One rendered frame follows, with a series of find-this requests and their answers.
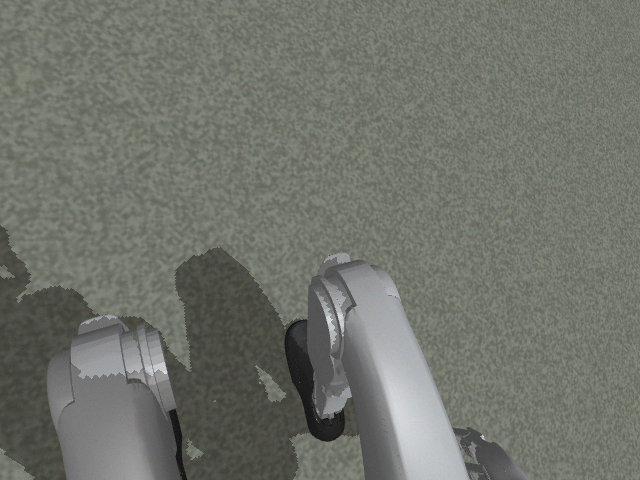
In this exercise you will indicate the right robot hand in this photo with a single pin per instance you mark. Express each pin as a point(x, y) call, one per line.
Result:
point(494, 462)

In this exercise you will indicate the left robot foot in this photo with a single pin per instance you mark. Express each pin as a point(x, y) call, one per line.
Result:
point(178, 438)

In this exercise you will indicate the right robot foot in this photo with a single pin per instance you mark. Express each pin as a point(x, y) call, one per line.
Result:
point(301, 372)

